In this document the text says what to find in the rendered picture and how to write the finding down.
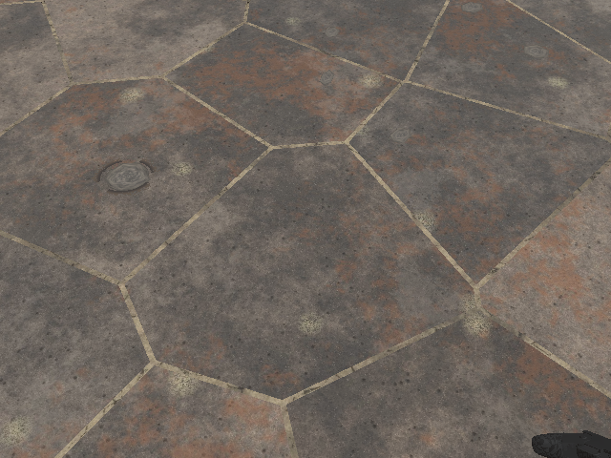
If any robot right hand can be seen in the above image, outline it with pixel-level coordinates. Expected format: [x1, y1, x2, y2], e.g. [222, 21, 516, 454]
[532, 430, 611, 458]

